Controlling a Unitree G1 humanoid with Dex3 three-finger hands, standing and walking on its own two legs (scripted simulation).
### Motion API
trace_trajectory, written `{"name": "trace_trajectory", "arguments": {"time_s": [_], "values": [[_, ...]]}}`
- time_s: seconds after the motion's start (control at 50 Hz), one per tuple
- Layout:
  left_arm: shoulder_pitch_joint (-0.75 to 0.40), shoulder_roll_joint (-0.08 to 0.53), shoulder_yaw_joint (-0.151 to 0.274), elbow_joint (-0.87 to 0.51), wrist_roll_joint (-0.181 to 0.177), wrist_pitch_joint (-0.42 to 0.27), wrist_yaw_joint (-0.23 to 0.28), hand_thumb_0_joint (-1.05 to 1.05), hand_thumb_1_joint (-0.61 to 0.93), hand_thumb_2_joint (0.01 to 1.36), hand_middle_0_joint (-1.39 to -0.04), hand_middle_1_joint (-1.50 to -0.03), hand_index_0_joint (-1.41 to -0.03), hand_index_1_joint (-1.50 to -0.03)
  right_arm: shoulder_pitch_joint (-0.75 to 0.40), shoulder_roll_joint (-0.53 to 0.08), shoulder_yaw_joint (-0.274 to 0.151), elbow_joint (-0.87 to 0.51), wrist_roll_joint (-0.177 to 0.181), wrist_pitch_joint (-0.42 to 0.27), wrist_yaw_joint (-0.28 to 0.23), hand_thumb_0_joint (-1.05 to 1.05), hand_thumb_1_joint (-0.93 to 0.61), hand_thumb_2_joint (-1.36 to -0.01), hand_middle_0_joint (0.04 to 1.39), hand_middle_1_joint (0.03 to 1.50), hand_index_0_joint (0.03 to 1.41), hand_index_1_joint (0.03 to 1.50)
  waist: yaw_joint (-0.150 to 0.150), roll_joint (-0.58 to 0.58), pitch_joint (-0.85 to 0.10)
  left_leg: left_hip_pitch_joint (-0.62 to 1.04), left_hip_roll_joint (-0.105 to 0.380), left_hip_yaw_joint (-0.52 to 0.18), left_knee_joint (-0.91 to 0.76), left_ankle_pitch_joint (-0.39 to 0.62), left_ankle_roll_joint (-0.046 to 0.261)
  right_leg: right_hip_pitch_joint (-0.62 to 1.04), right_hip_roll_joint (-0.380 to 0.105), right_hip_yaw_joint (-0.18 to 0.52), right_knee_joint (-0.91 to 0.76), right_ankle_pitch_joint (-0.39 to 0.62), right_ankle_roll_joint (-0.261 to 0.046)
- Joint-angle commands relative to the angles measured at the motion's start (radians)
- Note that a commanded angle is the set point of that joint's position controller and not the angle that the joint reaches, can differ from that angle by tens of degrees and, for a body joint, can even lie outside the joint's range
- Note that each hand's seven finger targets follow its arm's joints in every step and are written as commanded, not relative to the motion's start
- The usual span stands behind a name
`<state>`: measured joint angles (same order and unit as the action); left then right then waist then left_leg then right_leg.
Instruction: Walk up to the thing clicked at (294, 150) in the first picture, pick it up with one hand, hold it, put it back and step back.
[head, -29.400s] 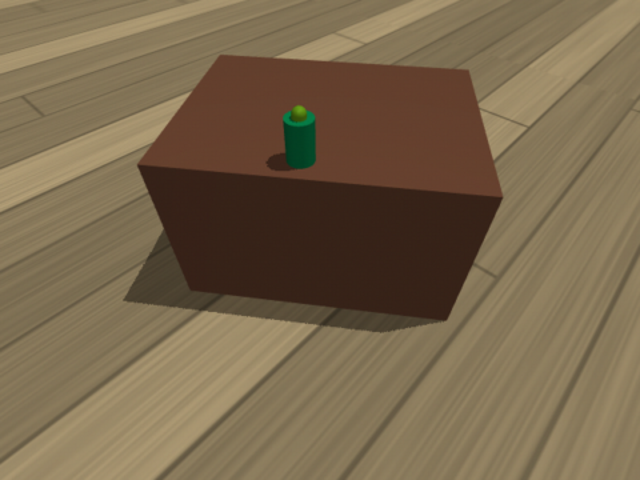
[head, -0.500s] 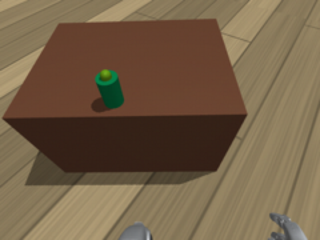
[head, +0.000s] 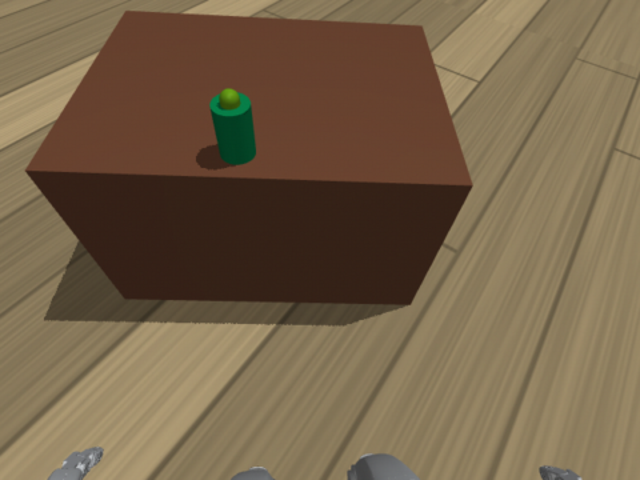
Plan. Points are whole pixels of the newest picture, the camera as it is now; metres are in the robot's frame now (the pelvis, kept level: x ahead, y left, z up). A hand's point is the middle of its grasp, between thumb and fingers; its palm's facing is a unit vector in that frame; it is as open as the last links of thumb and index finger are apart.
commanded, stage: step back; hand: left
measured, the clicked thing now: (233, 123) +0.80 +0.19 -0.08
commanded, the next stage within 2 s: stand in 1.70 s
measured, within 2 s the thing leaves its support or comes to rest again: neither
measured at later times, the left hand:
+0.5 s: hand out of the picture -0.06 +0.27 -0.15, palm faces +0.06 -0.90 -0.42, open 7.4 cm
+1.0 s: hand out of the picture -0.24 +0.24 -0.15, palm faces +0.05 -0.92 -0.38, open 7.4 cm
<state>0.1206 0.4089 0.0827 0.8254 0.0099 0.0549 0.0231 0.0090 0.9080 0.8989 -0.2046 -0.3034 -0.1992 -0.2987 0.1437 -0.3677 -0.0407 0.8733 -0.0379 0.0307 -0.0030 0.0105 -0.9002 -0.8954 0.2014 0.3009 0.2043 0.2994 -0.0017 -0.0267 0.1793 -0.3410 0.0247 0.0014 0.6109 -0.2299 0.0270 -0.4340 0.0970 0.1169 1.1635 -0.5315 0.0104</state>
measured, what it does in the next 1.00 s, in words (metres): walks backwards: right foot, then left foot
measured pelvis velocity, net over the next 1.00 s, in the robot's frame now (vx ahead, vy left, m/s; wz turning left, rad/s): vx -0.26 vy -0.03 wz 0.02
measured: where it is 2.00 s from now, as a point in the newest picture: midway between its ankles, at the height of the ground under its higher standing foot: outside the picture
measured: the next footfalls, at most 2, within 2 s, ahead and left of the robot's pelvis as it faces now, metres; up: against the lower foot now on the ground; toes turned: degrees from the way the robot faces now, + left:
right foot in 0.14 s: -0.05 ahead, -0.14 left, +0.00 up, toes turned -1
left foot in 0.46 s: -0.14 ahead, +0.10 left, +0.00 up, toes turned +4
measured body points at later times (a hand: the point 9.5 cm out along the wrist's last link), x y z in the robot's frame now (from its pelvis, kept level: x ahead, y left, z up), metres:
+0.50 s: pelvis -0.17 -0.01 -0.01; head -0.12 +0.00 +0.43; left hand -0.07 +0.32 -0.12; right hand -0.07 -0.32 -0.13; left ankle -0.16 +0.11 -0.73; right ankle -0.09 -0.14 -0.72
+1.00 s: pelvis -0.26 -0.03 +0.00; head -0.26 -0.04 +0.45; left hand -0.24 +0.29 -0.12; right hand -0.20 -0.35 -0.12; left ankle -0.23 +0.10 -0.72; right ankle -0.29 -0.15 -0.73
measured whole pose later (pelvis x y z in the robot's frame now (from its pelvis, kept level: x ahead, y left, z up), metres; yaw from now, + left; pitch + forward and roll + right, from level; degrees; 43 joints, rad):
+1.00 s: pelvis -0.26 -0.03 +0.00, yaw +1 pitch -3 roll +0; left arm 0.28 0.36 0.07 0.98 0.05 -0.01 -0.02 0.01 0.90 0.90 -0.21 -0.30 -0.20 -0.30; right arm 0.24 -0.41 -0.06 0.99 -0.03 0.01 0.02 0.01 -0.90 -0.90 0.20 0.30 0.20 0.30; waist 0.04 0.02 0.05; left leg -0.32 0.00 -0.04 0.66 -0.40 -0.01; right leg -0.19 -0.01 -0.02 0.60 -0.37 -0.01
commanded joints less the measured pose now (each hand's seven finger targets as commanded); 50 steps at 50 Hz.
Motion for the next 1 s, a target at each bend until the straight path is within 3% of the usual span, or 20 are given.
{"name": "trace_trajectory", "arguments": {"time_s": [0.0,0.1,0.12,0.14,0.16,0.22,0.36,0.42,0.44,0.46,0.48,0.54,0.62,0.7,0.72,0.76,0.78,0.82,0.92,0.98], "values": [[0.036,0.157,0.044,-0.065,0.009,-0.024,-0.005,0.0,0.9,0.9,-0.2,-0.3,-0.2,-0.3,0.016,-0.279,-0.079,-0.081,0.001,-0.017,-0.03,0.0,-0.9,-0.9,0.2,0.3,0.2,0.3,-0.021,0.191,-0.237,0.26,0.25,-0.254,-0.135,0.371,0.225,0.003,-0.067,-0.023,-0.266,-0.002,0.021],[0.212,0.162,0.05,0.036,0.02,-0.034,-0.011,0.0,0.9,0.9,-0.2,-0.3,-0.2,-0.3,-0.057,-0.289,-0.074,-0.104,0.018,0.014,-0.017,0.0,-0.9,-0.9,0.2,0.3,0.2,0.3,0.049,0.202,-0.287,0.041,0.174,-0.171,-0.071,0.092,0.106,0.306,-0.076,-0.12,-0.717,0.248,-0.044],[0.19,0.215,0.067,0.025,0.036,-0.037,-0.012,0.0,0.9,0.9,-0.2,-0.3,-0.2,-0.3,-0.031,-0.237,-0.058,-0.106,0.022,0.014,-0.014,0.0,-0.9,-0.9,0.2,0.3,0.2,0.3,0.03,0.066,-0.239,-0.127,0.096,-0.144,0.018,-0.078,0.046,0.332,-0.18,0.079,-0.765,0.14,-0.08],[0.135,0.332,0.096,-0.005,0.033,-0.034,-0.015,0.0,0.9,0.9,-0.2,-0.3,-0.2,-0.3,-0.087,-0.189,-0.051,-0.132,0.032,0.008,-0.024,0.0,-0.9,-0.9,0.2,0.3,0.2,0.3,0.068,-0.229,-0.177,-0.236,-0.114,-0.068,0.247,-0.311,-0.017,0.179,-0.417,0.381,-0.874,0.131,-0.214],[0.071,0.374,0.098,-0.042,0.04,-0.036,-0.012,0.0,0.9,0.9,-0.2,-0.3,-0.2,-0.3,-0.091,-0.231,-0.071,-0.123,0.024,0.013,-0.035,0.0,-0.9,-0.9,0.2,0.3,0.2,0.3,0.08,-0.234,-0.117,-0.167,-0.088,-0.158,0.467,-0.389,-0.045,-0.028,-0.545,0.502,-0.919,0.141,-0.327],[-0.084,0.23,0.061,-0.078,0.033,-0.044,0.001,0.0,0.9,0.9,-0.2,-0.3,-0.2,-0.3,0.018,-0.227,-0.064,-0.067,0.038,0.005,-0.032,0.0,-0.9,-0.9,0.2,0.3,0.2,0.3,-0.032,-0.068,-0.125,-0.144,-0.13,-0.175,0.574,-0.25,-0.03,0.05,-0.342,0.114,-0.744,0.488,-0.208],[0.032,0.223,0.058,-0.09,0.033,-0.028,0.018,0.0,0.9,0.9,-0.2,-0.3,-0.2,-0.3,0.027,-0.191,-0.052,-0.084,0.013,-0.011,-0.028,0.0,-0.9,-0.9,0.2,0.3,0.2,0.3,0.041,-0.164,-0.211,-0.1,-0.047,-0.046,0.135,-0.295,-0.034,0.335,-0.362,0.092,-0.612,0.719,-0.204],[0.014,0.199,0.038,-0.101,0.014,-0.006,0.008,0.0,0.9,0.9,-0.2,-0.3,-0.2,-0.3,0.116,-0.203,-0.066,-0.032,0.007,-0.021,-0.027,0.0,-0.9,-0.9,0.2,0.3,0.2,0.3,0.008,-0.089,-0.263,0.125,-0.046,-0.001,-0.232,0.045,-0.014,0.241,-0.295,0.028,-0.451,0.621,-0.124],[0.055,0.157,0.024,-0.1,0.012,-0.003,0.002,0.0,0.9,0.9,-0.2,-0.3,-0.2,-0.3,0.096,-0.266,-0.084,-0.036,-0.004,-0.022,-0.03,0.0,-0.9,-0.9,0.2,0.3,0.2,0.3,0.027,0.042,-0.261,0.224,0.118,-0.235,-0.25,0.127,0.042,0.05,-0.216,0.001,-0.366,0.407,-0.079],[-0.002,0.164,0.023,-0.12,-0.003,-0.004,0.008,0.0,0.9,0.9,-0.2,-0.3,-0.2,-0.3,0.023,-0.406,-0.098,-0.065,0.008,-0.013,-0.018,0.0,-0.9,-0.9,0.2,0.3,0.2,0.3,0.003,0.281,-0.25,0.098,0.341,-0.477,-0.276,0.239,0.213,-0.009,-0.054,-0.132,-0.194,-0.05,-0.028],[-0.058,0.199,0.047,-0.104,0.01,0.001,0.013,0.0,0.9,0.9,-0.2,-0.3,-0.2,-0.3,0.018,-0.416,-0.105,-0.074,0.001,-0.018,-0.019,0.0,-0.9,-0.9,0.2,0.3,0.2,0.3,-0.038,0.252,-0.207,-0.054,0.409,-0.586,-0.312,0.212,0.296,0.046,-0.057,0.008,0.003,-0.132,-0.02],[0.057,0.178,0.043,-0.037,-0.004,0.008,0.004,0.0,0.9,0.9,-0.2,-0.3,-0.2,-0.3,-0.069,-0.296,-0.066,-0.072,-0.002,-0.025,-0.034,0.0,-0.9,-0.9,0.2,0.3,0.2,0.3,0.057,0.103,-0.192,0.008,0.246,-0.264,-0.209,0.25,0.198,-0.003,-0.025,0.077,0.129,0.017,-0.035],[0.084,0.16,0.04,-0.01,0.016,-0.021,-0.027,0.0,0.9,0.9,-0.2,-0.3,-0.2,-0.3,-0.044,-0.266,-0.075,-0.067,-0.009,-0.032,-0.023,0.0,-0.9,-0.9,0.2,0.3,0.2,0.3,0.011,0.186,-0.195,0.116,0.199,-0.246,-0.251,-0.247,0.168,0.021,-0.07,-0.023,-0.262,0.013,-0.005],[0.181,0.144,0.044,0.081,0.019,-0.054,-0.028,0.0,0.9,0.9,-0.2,-0.3,-0.2,-0.3,-0.042,-0.3,-0.084,-0.048,-0.013,-0.01,-0.01,0.0,-0.9,-0.9,0.2,0.3,0.2,0.3,0.042,0.217,-0.191,-0.008,0.19,-0.196,-0.21,-0.354,0.128,0.311,-0.066,-0.132,-0.779,0.117,-0.054],[0.2,0.178,0.059,0.103,0.03,-0.064,-0.023,0.0,0.9,0.9,-0.2,-0.3,-0.2,-0.3,-0.018,-0.252,-0.071,-0.049,-0.01,-0.007,-0.008,0.0,-0.9,-0.9,0.2,0.3,0.2,0.3,0.045,0.111,-0.179,-0.101,0.127,-0.137,-0.082,-0.361,0.081,0.39,-0.068,-0.066,-0.828,0.123,-0.069],[0.124,0.321,0.088,0.059,0.05,-0.072,-0.015,0.0,0.9,0.9,-0.2,-0.3,-0.2,-0.3,-0.085,-0.182,-0.049,-0.076,0.004,-0.015,-0.014,0.0,-0.9,-0.9,0.2,0.3,0.2,0.3,0.085,-0.167,-0.109,-0.236,-0.035,-0.114,0.193,-0.337,-0.03,0.128,-0.446,0.479,-0.987,-0.401,-0.225],[0.02,0.328,0.085,0.029,0.049,-0.079,-0.016,0.0,0.9,0.9,-0.2,-0.3,-0.2,-0.3,-0.082,-0.24,-0.069,-0.06,0.01,-0.02,-0.014,0.0,-0.9,-0.9,0.2,0.3,0.2,0.3,0.047,-0.115,-0.024,-0.142,0.005,-0.187,0.289,-0.293,-0.044,-0.045,-0.489,0.5,-0.991,-0.446,-0.264],[-0.012,0.215,0.054,0.033,0.036,-0.099,-0.011,0.0,0.9,0.9,-0.2,-0.3,-0.2,-0.3,-0.03,-0.205,-0.055,-0.011,0.024,-0.039,-0.004,0.0,-0.9,-0.9,0.2,0.3,0.2,0.3,0.009,0.016,-0.04,-0.176,-0.037,-0.153,0.256,-0.168,-0.039,0.154,-0.328,0.23,-0.88,-0.004,-0.18],[0.043,0.24,0.056,0.048,0.038,-0.098,-0.025,0.0,0.9,0.9,-0.2,-0.3,-0.2,-0.3,-0.027,-0.198,-0.049,0.002,0.008,-0.056,0.01,0.0,-0.9,-0.9,0.2,0.3,0.2,0.3,0.049,-0.134,-0.074,-0.061,-0.025,-0.036,0.051,-0.206,-0.045,0.187,-0.329,0.142,-0.869,0.018,-0.175],[0.031,0.212,0.031,0.049,0.029,-0.08,-0.029,0.0,0.9,0.9,-0.2,-0.3,-0.2,-0.3,0.048,-0.191,-0.065,0.048,0.007,-0.072,0.005,0.0,-0.9,-0.9,0.2,0.3,0.2,0.3,0.005,-0.083,-0.105,0.186,-0.058,0.003,-0.172,-0.092,-0.02,0.094,-0.296,0.057,-0.742,0.155,-0.143]]}}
